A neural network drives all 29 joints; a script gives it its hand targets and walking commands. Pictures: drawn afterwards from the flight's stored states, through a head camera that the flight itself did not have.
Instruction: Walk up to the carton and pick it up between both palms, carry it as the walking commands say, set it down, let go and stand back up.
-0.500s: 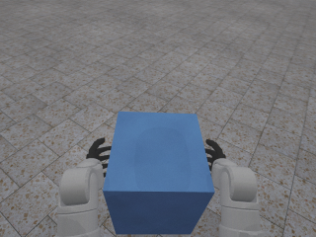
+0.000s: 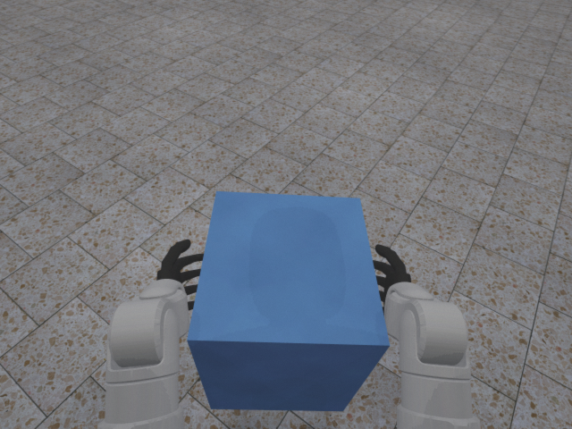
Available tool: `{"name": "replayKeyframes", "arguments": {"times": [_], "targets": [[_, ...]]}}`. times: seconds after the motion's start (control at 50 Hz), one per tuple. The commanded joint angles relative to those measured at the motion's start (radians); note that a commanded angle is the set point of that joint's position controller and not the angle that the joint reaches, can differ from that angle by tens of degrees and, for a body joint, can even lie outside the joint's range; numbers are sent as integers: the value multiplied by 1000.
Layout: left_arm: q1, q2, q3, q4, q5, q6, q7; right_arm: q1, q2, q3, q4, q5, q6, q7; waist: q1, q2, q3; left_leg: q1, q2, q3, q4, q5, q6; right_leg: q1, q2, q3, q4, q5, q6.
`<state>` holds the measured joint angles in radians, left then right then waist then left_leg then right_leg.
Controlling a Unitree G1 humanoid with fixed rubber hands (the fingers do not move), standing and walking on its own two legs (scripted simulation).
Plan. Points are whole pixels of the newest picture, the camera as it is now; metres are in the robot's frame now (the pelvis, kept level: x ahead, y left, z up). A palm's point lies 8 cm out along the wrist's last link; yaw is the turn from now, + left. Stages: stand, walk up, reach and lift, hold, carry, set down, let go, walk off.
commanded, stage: carry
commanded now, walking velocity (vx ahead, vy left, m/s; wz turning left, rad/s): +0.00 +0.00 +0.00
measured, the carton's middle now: (283, 307) +0.28 +0.00 +0.01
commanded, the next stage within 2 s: hold in 1.20 s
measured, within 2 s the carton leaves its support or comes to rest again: neither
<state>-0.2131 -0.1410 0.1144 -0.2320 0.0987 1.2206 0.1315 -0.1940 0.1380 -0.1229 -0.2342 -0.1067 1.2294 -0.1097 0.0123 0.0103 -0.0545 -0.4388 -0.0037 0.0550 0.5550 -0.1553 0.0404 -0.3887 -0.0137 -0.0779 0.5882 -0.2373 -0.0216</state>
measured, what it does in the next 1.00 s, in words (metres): stands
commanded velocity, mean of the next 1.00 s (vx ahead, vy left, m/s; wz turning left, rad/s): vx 0.00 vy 0.00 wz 0.00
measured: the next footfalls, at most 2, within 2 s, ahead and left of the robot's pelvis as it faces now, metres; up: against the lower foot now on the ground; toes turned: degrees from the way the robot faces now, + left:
none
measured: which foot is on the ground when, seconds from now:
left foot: down 0.00-1.00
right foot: down 0.00-1.00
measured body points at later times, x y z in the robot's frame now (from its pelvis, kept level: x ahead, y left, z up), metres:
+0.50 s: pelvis +0.02 -0.01 +0.00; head +0.02 -0.02 +0.45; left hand +0.31 +0.13 +0.05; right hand +0.31 -0.16 +0.04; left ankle +0.08 +0.10 -0.73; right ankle +0.04 -0.11 -0.73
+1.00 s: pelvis +0.02 -0.02 +0.00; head +0.01 -0.02 +0.45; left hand +0.31 +0.13 +0.05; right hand +0.30 -0.17 +0.04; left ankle +0.08 +0.10 -0.73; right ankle +0.04 -0.11 -0.73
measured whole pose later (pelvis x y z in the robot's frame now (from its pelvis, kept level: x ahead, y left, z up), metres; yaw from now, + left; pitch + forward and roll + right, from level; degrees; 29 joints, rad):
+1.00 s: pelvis +0.02 -0.02 +0.00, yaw +0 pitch +1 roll +0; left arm -0.18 -0.14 0.12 -0.06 0.12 1.01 0.10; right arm -0.17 0.13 -0.12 -0.06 -0.13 1.02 -0.09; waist 0.00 0.01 -0.07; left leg -0.41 0.02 0.04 0.58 -0.20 0.01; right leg -0.35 0.00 -0.09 0.60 -0.28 -0.05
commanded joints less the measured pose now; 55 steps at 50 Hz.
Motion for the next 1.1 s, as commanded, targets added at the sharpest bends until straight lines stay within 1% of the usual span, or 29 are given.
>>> {"name": "replayKeyframes", "arguments": {"times": [0.0, 0.02, 0.06, 0.1, 0.12, 0.18, 0.2, 0.24, 0.26, 0.32, 0.34, 0.38, 0.42, 0.44, 0.5, 0.52, 0.58, 0.64, 0.68, 0.72, 0.74, 0.78, 0.82, 0.84, 0.92, 0.96, 1.0, 1.02, 1.08], "targets": [[-647, -896, -673, -182, -400, -48, -281, -687, 904, 708, -209, 410, -63, 253, -7, 2, -438, 224, 131, -148, -111, 6, 19, 125, -92, 119, -105, 25, -36], [-635, -887, -643, -132, -375, -57, -281, -662, 893, 673, -149, 380, -71, 251, -6, 2, -440, 224, 135, -152, -106, 28, 20, 132, -93, 119, -103, 36, -38], [-638, -887, -661, -173, -385, -68, -280, -659, 895, 692, -183, 392, -80, 254, -6, -1, -438, 227, 134, -148, -96, 58, 23, 135, -99, 124, -99, 61, -40], [-625, -876, -617, -105, -350, -90, -281, -661, 880, 660, -130, 362, -101, 254, -6, -20, -441, 226, 131, -141, -81, 82, 22, 143, -101, 120, -98, 86, -39], [-636, -882, -643, -148, -368, -92, -279, -668, 889, 685, -171, 383, -104, 254, -6, -6, -448, 225, 131, -143, -80, 91, 21, 152, -103, 121, -87, 93, -39], [-623, -870, -603, -77, -331, -121, -278, -652, 868, 642, -105, 344, -132, 254, -4, 7, -444, 233, 137, -148, -83, 104, 25, 138, -99, 119, -84, 81, -35], [-636, -876, -619, -113, -343, -128, -277, -651, 877, 655, -122, 356, -137, 255, -5, 10, -438, 232, 134, -147, -77, 105, 24, 141, -99, 121, -87, 87, -37], [-616, -870, -592, -65, -323, -146, -278, -667, 864, 642, -111, 341, -157, 252, -6, -17, -442, 238, 130, -137, -63, 126, 24, 145, -105, 124, -87, 118, -38], [-627, -874, -600, -84, -326, -154, -276, -673, 869, 652, -124, 349, -164, 252, -6, -3, -445, 233, 130, -136, -61, 119, 23, 148, -108, 122, -84, 113, -38], [-616, -856, -575, -58, -305, -180, -275, -668, 856, 635, -103, 327, -188, 249, -7, -36, -445, 227, 128, -133, -51, 117, 25, 156, -116, 126, -88, 132, -40], [-630, -864, -600, -106, -325, -182, -274, -661, 863, 654, -132, 342, -189, 248, -7, -23, -457, 236, 130, -133, -45, 134, 25, 160, -116, 124, -83, 145, -40], [-602, -844, -571, -63, -295, -195, -272, -645, 847, 630, -92, 320, -204, 245, -6, -19, -451, 233, 130, -129, -44, 136, 22, 157, -118, 123, -82, 141, -38], [-602, -857, -594, -95, -313, -200, -271, -659, 853, 658, -143, 341, -209, 244, -7, -36, -458, 231, 127, -124, -32, 148, 22, 167, -123, 125, -85, 171, -38], [-593, -852, -585, -74, -303, -205, -270, -660, 846, 648, -132, 334, -216, 242, -7, -24, -460, 231, 125, -120, -29, 147, 22, 166, -124, 126, -80, 179, -36], [-596, -843, -589, -92, -301, -209, -266, -644, 842, 646, -125, 335, -218, 242, -6, -2, -453, 234, 133, -126, -37, 154, 20, 160, -121, 122, -77, 143, -38], [-584, -834, -572, -65, -286, -215, -266, -619, 831, 626, -90, 314, -223, 242, -7, -13, -453, 231, 130, -124, -38, 132, 20, 159, -119, 124, -83, 128, -39], [-594, -831, -576, -72, -285, -226, -265, -639, 828, 632, -107, 315, -237, 241, -8, -25, -434, 226, 128, -122, -36, 112, 19, 143, -124, 131, -104, 115, -42], [-576, -827, -563, -39, -276, -235, -265, -635, 816, 623, -85, 302, -245, 238, -7, -15, -427, 223, 130, -124, -41, 117, 19, 146, -120, 132, -101, 125, -44], [-588, -830, -578, -74, -290, -235, -263, -645, 828, 645, -115, 321, -245, 236, -8, -33, -443, 221, 127, -118, -30, 116, 16, 168, -122, 133, -102, 151, -46], [-590, -820, -564, -53, -278, -241, -262, -637, 817, 619, -86, 303, -253, 235, -7, -14, -440, 224, 129, -117, -34, 120, 16, 161, -123, 132, -100, 147, -47], [-585, -826, -580, -70, -289, -240, -262, -637, 818, 631, -110, 314, -252, 234, -6, -9, -447, 225, 130, -117, -31, 129, 15, 167, -122, 132, -97, 158, -45], [-573, -812, -554, -29, -267, -247, -262, -623, 810, 610, -65, 293, -257, 234, -6, -19, -435, 223, 130, -117, -37, 110, 16, 158, -123, 132, -106, 128, -46], [-598, -823, -585, -83, -293, -246, -264, -636, 823, 637, -108, 313, -256, 233, -8, -31, -420, 218, 132, -117, -41, 97, 16, 152, -124, 134, -116, 107, -47], [-580, -812, -550, -21, -265, -251, -263, -636, 811, 611, -61, 292, -263, 233, -7, -26, -424, 217, 130, -119, -42, 88, 15, 155, -121, 134, -117, 97, -47], [-598, -820, -569, -45, -277, -256, -262, -635, 814, 616, -71, 299, -268, 234, -7, -3, -400, 216, 129, -119, -58, 46, 14, 132, -121, 136, -138, 28, -51], [-582, -812, -554, -24, -264, -262, -261, -641, 807, 611, -64, 293, -274, 235, -8, -22, -397, 217, 129, -120, -59, 47, 13, 124, -119, 136, -136, 23, -50], [-594, -816, -569, -49, -278, -260, -260, -629, 810, 615, -72, 299, -273, 233, -7, 2, -407, 220, 131, -122, -61, 54, 14, 136, -113, 132, -132, 30, -49], [-588, -801, -545, -21, -256, -267, -259, -631, 800, 595, -41, 283, -280, 233, -5, 2, -403, 211, 131, -117, -56, 56, 13, 137, -120, 135, -137, 38, -49], [-589, -806, -554, -33, -268, -266, -260, -652, 810, 620, -71, 302, -280, 233, -8, -37, -404, 211, 125, -113, -50, 47, 12, 137, -127, 142, -143, 48, -50]]}}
